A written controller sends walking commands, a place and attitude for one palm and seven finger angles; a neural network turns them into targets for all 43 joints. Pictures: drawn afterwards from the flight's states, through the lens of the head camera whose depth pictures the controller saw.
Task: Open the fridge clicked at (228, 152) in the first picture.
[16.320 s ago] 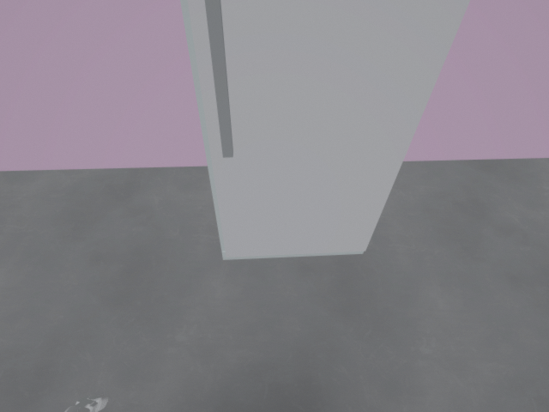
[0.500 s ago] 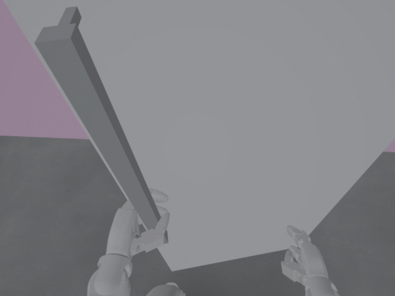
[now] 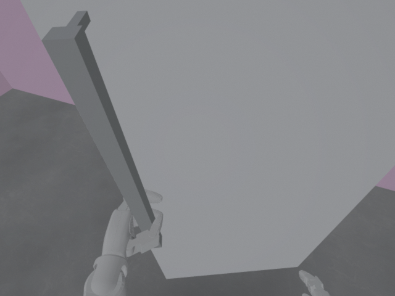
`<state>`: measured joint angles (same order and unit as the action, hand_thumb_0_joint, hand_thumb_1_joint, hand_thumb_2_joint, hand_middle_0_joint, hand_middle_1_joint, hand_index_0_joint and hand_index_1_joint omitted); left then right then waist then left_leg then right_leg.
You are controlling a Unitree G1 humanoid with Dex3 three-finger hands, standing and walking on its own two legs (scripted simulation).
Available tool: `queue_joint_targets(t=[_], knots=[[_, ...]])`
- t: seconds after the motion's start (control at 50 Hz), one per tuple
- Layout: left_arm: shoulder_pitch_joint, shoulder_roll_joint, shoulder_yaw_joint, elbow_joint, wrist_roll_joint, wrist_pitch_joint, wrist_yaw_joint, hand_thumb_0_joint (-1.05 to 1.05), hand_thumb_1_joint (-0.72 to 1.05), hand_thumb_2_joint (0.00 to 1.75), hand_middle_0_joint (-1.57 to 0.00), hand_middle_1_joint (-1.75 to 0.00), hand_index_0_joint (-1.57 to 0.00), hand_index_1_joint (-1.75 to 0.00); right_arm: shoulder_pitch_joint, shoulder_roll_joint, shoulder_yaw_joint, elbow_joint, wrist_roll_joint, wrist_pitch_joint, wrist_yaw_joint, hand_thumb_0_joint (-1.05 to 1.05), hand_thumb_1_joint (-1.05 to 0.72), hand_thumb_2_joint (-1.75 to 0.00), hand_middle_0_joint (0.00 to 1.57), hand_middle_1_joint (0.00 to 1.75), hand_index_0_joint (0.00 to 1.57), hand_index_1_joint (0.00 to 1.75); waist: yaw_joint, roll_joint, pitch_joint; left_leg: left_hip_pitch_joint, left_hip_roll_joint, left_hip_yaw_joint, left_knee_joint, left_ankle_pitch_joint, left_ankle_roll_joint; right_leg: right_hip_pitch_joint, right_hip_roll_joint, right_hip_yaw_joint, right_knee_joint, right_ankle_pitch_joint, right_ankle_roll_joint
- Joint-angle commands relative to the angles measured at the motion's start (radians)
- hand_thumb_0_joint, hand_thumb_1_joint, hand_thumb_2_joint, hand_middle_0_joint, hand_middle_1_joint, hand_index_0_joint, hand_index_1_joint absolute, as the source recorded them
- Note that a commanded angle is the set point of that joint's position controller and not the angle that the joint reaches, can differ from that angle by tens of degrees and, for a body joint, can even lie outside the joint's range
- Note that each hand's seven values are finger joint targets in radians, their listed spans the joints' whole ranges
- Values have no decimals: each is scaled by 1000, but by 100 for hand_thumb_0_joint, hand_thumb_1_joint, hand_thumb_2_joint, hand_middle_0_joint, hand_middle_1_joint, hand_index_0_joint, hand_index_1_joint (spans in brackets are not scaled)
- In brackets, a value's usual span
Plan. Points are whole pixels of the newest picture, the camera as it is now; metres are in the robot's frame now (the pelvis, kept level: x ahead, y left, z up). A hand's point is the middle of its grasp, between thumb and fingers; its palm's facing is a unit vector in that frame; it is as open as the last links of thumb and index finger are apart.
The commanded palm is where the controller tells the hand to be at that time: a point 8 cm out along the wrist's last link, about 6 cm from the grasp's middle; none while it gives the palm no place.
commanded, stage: walk backward, drawing the door open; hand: left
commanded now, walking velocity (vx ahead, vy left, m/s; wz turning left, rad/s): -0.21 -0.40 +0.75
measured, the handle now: (133, 174) +0.29 +0.11 +0.15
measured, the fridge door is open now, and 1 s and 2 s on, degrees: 26 68 71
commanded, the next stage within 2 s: stop walking and hold the door back in 1.00 s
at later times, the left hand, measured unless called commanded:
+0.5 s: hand out of the picture +0.07 +0.02 +0.04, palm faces +0.43 -0.88 -0.23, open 6.3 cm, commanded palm +0.02 +0.05 +0.04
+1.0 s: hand out of the picture -0.06 -0.13 +0.04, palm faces +0.82 -0.51 -0.27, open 6.1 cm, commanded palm -0.12 -0.12 +0.04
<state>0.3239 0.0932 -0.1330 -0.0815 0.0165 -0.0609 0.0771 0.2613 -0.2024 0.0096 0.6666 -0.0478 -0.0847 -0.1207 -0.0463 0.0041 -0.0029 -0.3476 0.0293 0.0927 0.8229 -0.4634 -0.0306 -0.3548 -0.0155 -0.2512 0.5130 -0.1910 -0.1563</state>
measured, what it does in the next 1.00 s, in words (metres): steps to the right, turning left: left foot, then right foot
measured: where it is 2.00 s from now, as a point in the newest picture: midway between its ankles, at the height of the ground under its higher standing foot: outside the picture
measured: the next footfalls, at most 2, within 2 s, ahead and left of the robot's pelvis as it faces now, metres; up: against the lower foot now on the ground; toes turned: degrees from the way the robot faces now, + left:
left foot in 0.06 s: -0.01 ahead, +0.14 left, +0.00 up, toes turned +7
right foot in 0.28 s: +0.05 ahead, -0.23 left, +0.00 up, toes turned +11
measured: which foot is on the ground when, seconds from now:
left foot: up 0.00-0.04, down 0.06-0.30, up 0.32-0.56, down 0.58-0.86, up 0.88-1.00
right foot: down 0.00-0.06, up 0.08-0.26, down 0.28-0.58, up 0.60-0.84, down 0.86-1.00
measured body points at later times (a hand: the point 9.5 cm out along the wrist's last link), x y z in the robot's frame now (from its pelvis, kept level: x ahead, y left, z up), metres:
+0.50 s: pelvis -0.10 -0.20 +0.00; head -0.07 -0.22 +0.44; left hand +0.05 +0.06 +0.05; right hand +0.13 -0.37 -0.11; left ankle -0.16 -0.11 -0.67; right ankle +0.01 -0.23 -0.73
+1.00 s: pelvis -0.09 -0.42 +0.00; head -0.04 -0.42 +0.45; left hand -0.11 -0.10 +0.06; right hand +0.19 -0.49 -0.12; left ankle -0.19 -0.32 -0.64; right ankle +0.01 -0.46 -0.73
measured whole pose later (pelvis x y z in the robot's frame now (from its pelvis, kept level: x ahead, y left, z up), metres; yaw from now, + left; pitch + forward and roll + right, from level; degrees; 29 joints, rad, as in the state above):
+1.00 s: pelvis -0.09 -0.42 +0.00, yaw +44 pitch -1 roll +2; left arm 0.38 0.17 0.13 -0.06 -0.05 -0.14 0.08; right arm 0.19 -0.21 -0.04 0.71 -0.02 -0.12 -0.10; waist -0.01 0.04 0.09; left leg -0.55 0.01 -0.01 1.24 -0.53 -0.07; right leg -0.32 -0.07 -0.12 0.61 -0.27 -0.04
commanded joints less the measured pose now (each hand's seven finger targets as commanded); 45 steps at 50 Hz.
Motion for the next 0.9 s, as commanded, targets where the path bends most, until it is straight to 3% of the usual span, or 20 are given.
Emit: queue_joint_targets(t=[0.0,0.02,0.04,0.06,0.14,0.22,0.26,0.3,0.32,0.34,0.38,0.44,0.5,0.52,0.56,0.58,0.68,0.8,0.84,0.88], knots=[[-124,49,-4,-255,8,-106,-2,0,90,90,-45,-140,-45,-140,3,-64,-24,-176,10,-94,-10,0,-90,-90,20,30,20,30,-50,-36,-234,238,84,-71,-469,270,58,94,-136,109,139,334,194],[-137,45,-9,-278,7,-124,-7,0,90,90,-45,-140,-45,-140,-4,-118,-42,-208,-5,-100,-5,0,-90,-90,20,30,20,30,-50,219,-202,405,351,-485,-544,632,177,-217,-11,108,363,24,311],[-120,55,5,-288,38,-138,-2,0,90,90,-45,-140,-45,-140,-48,-123,-46,-211,-30,-88,2,0,-90,-90,20,30,20,30,-17,237,-178,434,547,-704,-546,894,300,-349,-12,250,615,-293,287],[-86,85,39,-278,59,-126,-12,0,90,90,-45,-140,-45,-140,-79,-128,-60,-221,-46,-80,2,0,-90,-90,20,30,20,30,-22,193,-130,321,555,-772,-511,939,295,-357,-28,307,670,-329,228],[-102,18,23,-216,30,-116,-27,0,90,90,-45,-140,-45,-140,-118,-137,-61,-162,-5,-93,29,0,-90,-90,20,30,20,30,39,161,-40,15,304,-324,-461,420,138,-74,-8,282,430,-176,207],[-146,60,72,-223,17,-114,-11,0,90,90,-45,-140,-45,-140,-132,-108,-57,-162,33,-101,29,0,-90,-90,20,30,20,30,17,261,-44,-165,142,-259,-468,-45,83,208,67,139,33,-145,224],[-153,145,143,-282,17,-126,-4,0,90,90,-45,-140,-45,-140,-111,-61,-53,-147,42,-97,34,0,-90,-90,20,30,20,30,4,77,-65,-102,1,-129,-247,-53,18,127,-24,185,-154,-146,175],[-59,219,246,-223,7,-110,11,0,90,90,-45,-140,-45,-140,-135,-41,-82,-154,41,-92,26,0,-90,-90,20,30,20,30,58,-404,-188,-151,-73,-29,364,-130,-18,65,-319,494,-266,-244,5],[-85,219,230,-230,15,-103,0,0,90,90,-45,-140,-45,-140,-160,-46,-82,-157,33,-97,12,0,-90,-90,20,30,20,30,63,-383,-171,-159,-61,-84,583,-150,-6,-3,-349,557,-288,-255,-39],[-126,205,220,-238,21,-114,-11,0,90,90,-45,-140,-45,-140,-178,-12,-63,-156,18,-96,5,0,-90,-90,20,30,20,30,49,-265,-108,-210,-24,-63,623,-101,-16,26,-320,449,-238,-164,-52],[-118,188,229,-212,16,-126,-6,0,90,90,-45,-140,-45,-140,-183,-18,-46,-160,15,-86,3,0,-90,-90,20,30,20,30,46,-182,-90,-148,9,-33,455,-96,-19,50,-275,260,-157,16,-31],[-110,166,216,-255,1,-112,1,0,90,90,-45,-140,-45,-140,-146,-27,-36,-190,15,-84,-11,0,-90,-90,20,30,20,30,45,-225,-130,-13,0,16,167,-128,8,81,-268,234,-188,14,-11],[-97,154,198,-294,-1,-97,3,0,90,90,-45,-140,-45,-140,-60,-38,-30,-199,10,-103,-13,0,-90,-90,20,30,20,30,16,-108,-157,131,-4,50,-246,-2,30,40,-222,197,-119,-40,38],[-115,151,183,-311,-1,-100,0,0,90,90,-45,-140,-45,-140,-8,-53,-32,-199,12,-112,-15,0,-90,-90,20,30,20,30,-20,-8,-166,267,39,-2,-445,117,46,-72,-187,166,55,-97,89],[-76,166,183,-325,28,-145,11,0,90,90,-45,-140,-45,-140,-40,-121,-45,-245,-16,-106,-10,0,-90,-90,20,30,20,30,14,343,-93,343,542,-767,-654,410,255,-382,-57,214,567,-323,242],[-35,172,200,-325,45,-150,1,0,90,90,-45,-140,-45,-140,-70,-103,-51,-220,-29,-97,-6,0,-90,-90,20,30,20,30,16,224,-91,277,564,-758,-635,444,273,-365,-42,321,669,-253,226],[-61,122,168,-278,22,-105,-5,0,90,90,-45,-140,-45,-140,-91,-131,-62,-174,10,-102,19,0,-90,-90,20,30,20,30,45,242,4,32,271,-279,-524,302,130,-95,-11,242,456,-133,221],[-18,182,249,-255,-6,-132,13,0,90,90,-45,-140,-45,-140,-105,-108,-65,-162,31,-121,27,0,-90,-90,20,30,20,30,29,274,-39,-119,112,-269,-474,-42,74,242,72,131,-76,-162,222],[-23,282,327,-302,-12,-135,24,0,90,90,-45,-140,-45,-140,-103,-40,-56,-154,42,-109,35,0,-90,-90,20,30,20,30,22,-63,-74,-116,-42,-73,-94,-15,-14,160,-145,292,-228,-87,123],[47,326,399,-237,-13,-122,40,0,90,90,-45,-140,-45,-140,-139,-53,-86,-147,38,-125,21,0,-90,-90,20,30,20,30,70,-316,-152,-223,-68,-110,508,-160,-17,86,-390,580,-250,-57,-43]])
